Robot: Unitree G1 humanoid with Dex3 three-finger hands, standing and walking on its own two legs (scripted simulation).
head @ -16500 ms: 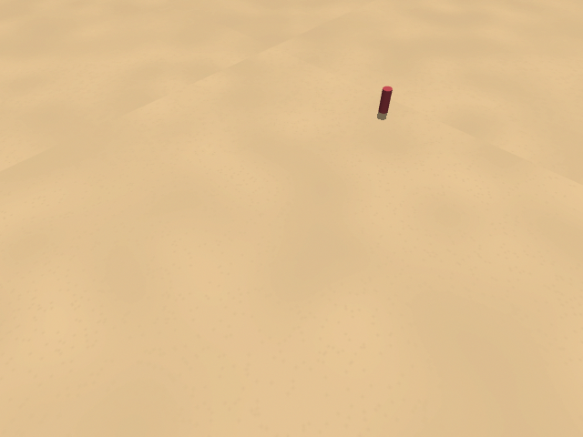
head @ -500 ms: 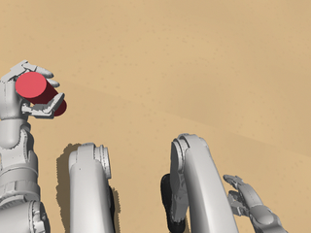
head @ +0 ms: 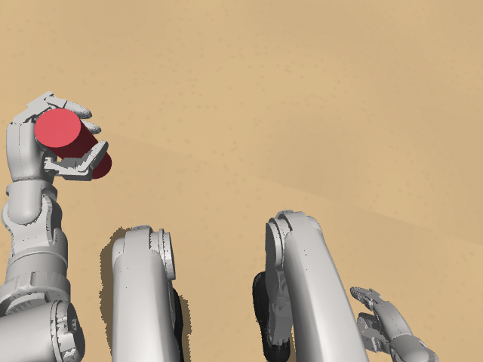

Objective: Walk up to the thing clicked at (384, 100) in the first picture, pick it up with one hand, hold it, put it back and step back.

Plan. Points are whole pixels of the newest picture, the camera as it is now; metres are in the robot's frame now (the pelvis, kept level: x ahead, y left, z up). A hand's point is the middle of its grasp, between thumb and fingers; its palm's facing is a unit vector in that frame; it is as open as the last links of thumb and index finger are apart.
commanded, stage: lift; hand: left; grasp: from the side
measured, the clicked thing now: (79, 148) +0.45 +0.23 -0.05
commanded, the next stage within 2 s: none
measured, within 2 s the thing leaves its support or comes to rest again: neither
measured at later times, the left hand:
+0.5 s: hand (48, 125) +0.42 +0.22 +0.07, palm faces +0.07 -1.00 -0.04, open 7.7 cm
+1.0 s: hand out of the picture +0.39 +0.22 +0.25, palm faces +0.09 -0.99 -0.06, open 7.7 cm
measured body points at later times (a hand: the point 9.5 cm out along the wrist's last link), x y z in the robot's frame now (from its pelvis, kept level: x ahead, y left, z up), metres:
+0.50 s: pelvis +0.01 +0.00 +0.07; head +0.19 +0.03 +0.48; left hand +0.41 +0.28 +0.07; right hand +0.17 -0.26 -0.05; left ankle +0.09 +0.13 -0.34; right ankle +0.10 -0.12 -0.34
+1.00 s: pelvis +0.04 +0.01 +0.21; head +0.16 +0.03 +0.65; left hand +0.38 +0.27 +0.25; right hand +0.21 -0.24 +0.11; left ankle +0.08 +0.13 -0.34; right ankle +0.10 -0.12 -0.34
